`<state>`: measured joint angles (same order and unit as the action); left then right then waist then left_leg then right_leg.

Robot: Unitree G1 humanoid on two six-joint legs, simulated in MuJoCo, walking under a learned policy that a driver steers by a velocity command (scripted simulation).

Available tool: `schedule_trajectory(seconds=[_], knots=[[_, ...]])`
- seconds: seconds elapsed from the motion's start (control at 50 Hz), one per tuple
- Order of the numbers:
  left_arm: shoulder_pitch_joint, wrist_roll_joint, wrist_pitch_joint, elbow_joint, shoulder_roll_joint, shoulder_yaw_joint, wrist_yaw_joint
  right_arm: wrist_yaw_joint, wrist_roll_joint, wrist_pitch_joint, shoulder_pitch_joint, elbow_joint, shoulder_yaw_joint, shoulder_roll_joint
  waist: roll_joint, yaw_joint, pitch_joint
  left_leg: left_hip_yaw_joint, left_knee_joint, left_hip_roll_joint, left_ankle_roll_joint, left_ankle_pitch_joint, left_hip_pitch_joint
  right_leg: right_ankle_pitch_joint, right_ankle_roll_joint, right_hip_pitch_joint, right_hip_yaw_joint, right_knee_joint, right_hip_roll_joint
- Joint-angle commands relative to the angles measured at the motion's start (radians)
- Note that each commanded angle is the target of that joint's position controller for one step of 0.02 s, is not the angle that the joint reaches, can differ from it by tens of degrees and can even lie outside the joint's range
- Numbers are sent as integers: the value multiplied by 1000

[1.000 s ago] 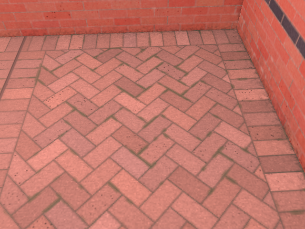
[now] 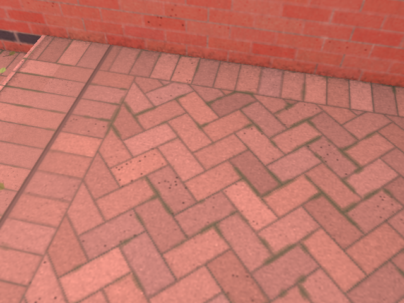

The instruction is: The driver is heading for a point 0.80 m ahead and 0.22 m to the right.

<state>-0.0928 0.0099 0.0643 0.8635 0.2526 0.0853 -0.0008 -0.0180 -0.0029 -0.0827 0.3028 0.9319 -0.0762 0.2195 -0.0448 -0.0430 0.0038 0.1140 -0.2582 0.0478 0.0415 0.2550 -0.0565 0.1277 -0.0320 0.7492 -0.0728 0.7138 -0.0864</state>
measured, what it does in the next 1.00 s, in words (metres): walks ahead, turning right: right foot, then left foot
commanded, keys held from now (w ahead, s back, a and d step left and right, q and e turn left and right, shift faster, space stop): e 0.80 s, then no key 0.16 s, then w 0.04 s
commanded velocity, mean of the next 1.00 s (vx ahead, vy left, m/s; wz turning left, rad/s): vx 0.08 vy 0.00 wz -0.51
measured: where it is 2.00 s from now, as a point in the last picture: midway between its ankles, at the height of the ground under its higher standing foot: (265, 298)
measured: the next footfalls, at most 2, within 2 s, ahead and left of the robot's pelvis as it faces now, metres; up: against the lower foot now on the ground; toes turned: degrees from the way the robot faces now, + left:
right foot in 0.12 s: +0.25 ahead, -0.13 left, +0.00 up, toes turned -5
left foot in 0.62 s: +0.29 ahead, +0.08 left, +0.00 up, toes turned -28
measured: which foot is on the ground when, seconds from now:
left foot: down 0.00-0.14, up 0.16-0.60, down 0.62-1.00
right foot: up 0.00-0.10, down 0.12-0.62, up 0.64-1.00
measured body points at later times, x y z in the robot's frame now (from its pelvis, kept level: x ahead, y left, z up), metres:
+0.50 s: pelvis +0.15 -0.03 -0.01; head +0.19 -0.06 +0.44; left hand +0.37 +0.19 -0.10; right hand +0.24 -0.34 -0.12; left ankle +0.26 +0.12 -0.70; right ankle +0.21 -0.12 -0.74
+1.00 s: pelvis +0.17 -0.01 +0.00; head +0.20 -0.02 +0.44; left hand +0.45 +0.12 -0.10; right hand +0.14 -0.32 -0.11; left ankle +0.25 +0.10 -0.74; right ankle +0.09 -0.12 -0.72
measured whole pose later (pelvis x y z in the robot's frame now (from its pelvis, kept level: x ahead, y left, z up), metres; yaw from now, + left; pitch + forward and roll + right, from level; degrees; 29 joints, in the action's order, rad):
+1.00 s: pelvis +0.17 -0.01 +0.00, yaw -32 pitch +2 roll -1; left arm -0.16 0.02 -0.06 0.62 0.27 0.07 0.00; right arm -0.03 0.01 0.02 0.16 0.73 -0.07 0.26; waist 0.00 -0.03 -0.03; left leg 0.05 -0.51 -0.08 -0.01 0.24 -0.30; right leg -0.35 0.04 0.33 -0.01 0.67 0.00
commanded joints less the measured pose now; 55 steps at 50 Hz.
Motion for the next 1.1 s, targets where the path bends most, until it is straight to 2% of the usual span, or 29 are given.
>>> schedule_trajectory(seconds=[0.02, 0.08, 0.1, 0.12, 0.14, 0.16, 0.18, 0.2, 0.22, 0.26, 0.32, 0.42, 0.54, 0.6, 0.62, 0.64, 0.66, 0.68, 0.72, 0.74, 0.8, 0.88, 0.96, 1.0, 1.02, 1.04, 1.06, 1.08, 1.1], knots=[[92, -5, 4, -93, 21, -8, 25, -20, 10, -7, -55, -49, -25, 147, 117, 11, -18, -15, -5, -259, 102, -587, -70, 32, -8, -148, 74, -92, 41], [47, -11, -2, -120, 87, 13, 44, -34, 28, 15, -89, -59, -43, 195, 157, 50, 31, -14, -170, -283, 62, -803, 42, -174, -50, -211, 121, -146, 91], [-51, -13, 1, -100, 117, 29, 50, -39, 34, 22, -105, -66, -46, 200, 144, 100, 75, 0, -301, -261, 36, -831, 46, -158, -71, -329, 137, -215, 123], [-149, -12, 3, -78, 174, 54, 43, -40, 27, 25, -84, -73, -43, 192, 83, 138, 137, 27, -515, -200, -10, -717, -22, 36, -104, -507, 99, -273, 127], [-212, -20, -3, -83, 266, 70, 23, -32, -21, 19, -14, -103, -20, 121, -134, 102, 262, 41, -877, -106, -76, -117, -315, 560, -207, -833, -185, -161, -99], [-203, -22, 0, -112, 278, 57, 27, -10, -20, 2, 79, -122, 10, 72, -245, 64, 461, -135, -1178, 53, -108, 466, -589, 627, -443, -1094, -605, -239, -317], [-194, -26, -15, -150, 221, 44, 26, 7, 6, -5, 29, -113, -8, 154, -83, 111, 488, -253, -1235, -11, -85, 400, -624, 398, -391, -1040, -531, -277, -258], [-109, -16, -23, -172, 178, 33, 21, 3, 22, 5, -69, -142, -8, 159, -30, 105, 369, -233, -1192, -41, -74, 295, -676, 242, -328, -926, -414, -297, -204], [-57, 1, -33, -184, 148, 24, 14, -13, 10, 23, -104, -137, -11, 147, 64, 79, 261, -218, -1110, -77, -81, 230, -673, 152, -278, -773, -337, -327, -155], [-18, -3, -46, -199, 131, 19, 6, -36, -6, 59, -121, -159, -21, 154, 22, 34, 176, -210, -972, -98, -81, 177, -564, 23, -245, -539, -297, -376, -97], [-17, -14, -51, -222, 159, 31, -8, -49, -6, 70, -116, -172, -16, 112, -36, 19, 167, -194, -816, -67, -91, 140, -525, 19, -228, -461, -281, -385, -59], [-16, 2, -77, -260, 173, 38, -37, -55, -3, 80, -187, -203, -15, 113, -61, 41, 164, -228, -659, -47, -111, 32, -526, -305, -182, -442, -340, -397, -28], [-39, -3, -99, -282, 162, 39, -45, -35, 10, 55, -224, -227, -13, 121, -114, 69, 139, -233, -462, -16, -105, 57, -429, -344, -167, -473, -422, -370, -10], [-22, 9, -109, -302, 158, 36, -46, -14, 17, 41, -151, -211, -21, 131, -119, 17, 129, -204, -201, -10, -71, -42, -253, -272, -129, -456, -440, -308, 29], [-42, 13, -112, -308, 133, 29, -48, -11, 7, 41, -112, -202, -35, 169, -75, 12, 142, -244, -133, -94, -42, -113, -123, -345, -89, -381, -405, -241, 75], [-85, 18, -109, -326, 87, 19, -44, -16, -21, 50, -131, -216, -57, 269, 191, 67, 144, -457, -108, -319, 80, -302, -11, -606, -24, -201, -227, -31, 209], [-63, 13, -92, -345, 149, 37, -37, -13, -55, 54, -125, -228, -58, 254, 362, 44, 136, -646, -57, -459, 232, -460, -44, -765, 32, -78, -112, 219, 267], [-79, 3, -83, -323, 217, 61, -27, -17, -46, 53, -176, -260, -47, 206, 259, 58, 135, -590, -80, -465, 243, -494, -61, -710, 59, -70, -121, 401, 207], [-120, 8, -103, -273, 192, 61, -30, -23, -11, 60, -237, -283, -30, 141, 158, 73, 102, -401, -119, -336, 150, -445, -76, -602, 87, -72, -84, 518, 183], [-127, 7, -114, -271, 166, 53, -28, -25, 0, 64, -238, -284, -24, 135, 155, 68, 82, -359, -117, -318, 144, -450, -86, -569, 99, -62, -71, 577, 179], [-71, 23, -121, -304, 119, 33, -23, -32, -10, 80, -202, -283, -24, 150, 195, 38, 54, -257, -87, -274, 147, -396, -62, -499, 122, -54, 8, 487, 151], [-23, 8, -113, -332, 78, 7, -16, -30, -5, 88, -165, -274, -36, 198, 238, 6, 97, -236, -101, -303, 175, -407, -36, -556, 123, -198, 42, 231, 105], [-46, 6, -112, -322, 99, 10, -5, -13, 17, 88, -162, -263, -39, 222, 265, 8, 90, -244, -121, -327, 182, -389, -80, -525, 83, -368, 97, -18, 108], [-116, 5, -110, -287, 73, 6, 5, -4, 35, 88, -161, -250, -28, 202, 235, 49, 91, -219, -141, -299, 138, -146, -173, -372, 31, -550, 137, -276, 130], [-146, 2, -109, -273, 75, 6, 7, 4, 33, 82, -131, -235, -16, 168, 202, 57, 95, -195, -161, -265, 86, 11, -265, -362, 5, -679, 121, -337, 133], [-210, -1, -104, -264, 112, 13, 0, 17, 6, 73, -132, -237, 5, 108, 66, 67, 118, -122, -318, -197, 6, 185, -415, -399, -38, -827, -67, -348, -2], [-258, -8, -100, -259, 247, 43, -1, 24, -8, 54, -178, -293, 16, 81, -222, 81, 89, 10, -524, -62, -63, 329, -654, -574, -181, -835, -367, -424, -218], [-298, -25, -74, -256, 251, 49, 3, 15, 16, 41, -295, -316, -14, 185, -175, 171, 14, -113, -689, -92, -63, 353, -730, -759, -285, -729, -529, -542, -285], [-260, -31, -50, -246, 215, 33, 0, 14, 39, 37, -295, -316, -33, 225, -160, 133, -60, -147, -760, -120, -46, 277, -782, -840, -269, -701, -501, -566, -267]])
